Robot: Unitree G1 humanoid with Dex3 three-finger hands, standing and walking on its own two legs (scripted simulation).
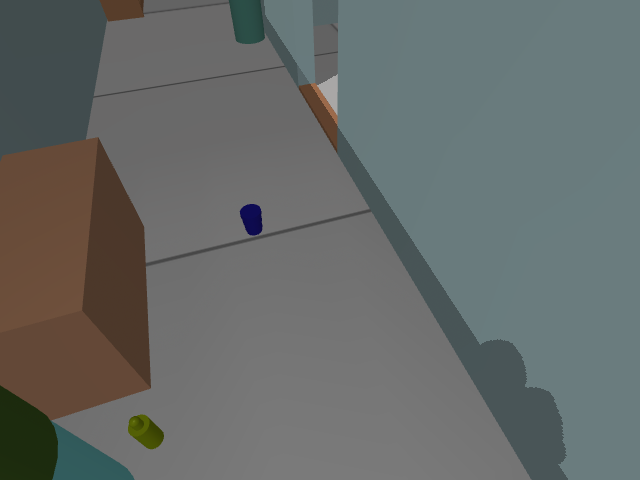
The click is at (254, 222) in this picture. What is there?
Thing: tapered cup
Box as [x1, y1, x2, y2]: [240, 204, 261, 235]
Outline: 248,204 241,208 240,215 247,232 253,235 261,231 261,212 260,208 257,205
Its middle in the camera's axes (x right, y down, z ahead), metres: -0.30 -0.08 +1.71
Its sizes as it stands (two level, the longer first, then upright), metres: 0.091 0.091 0.117
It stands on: the floor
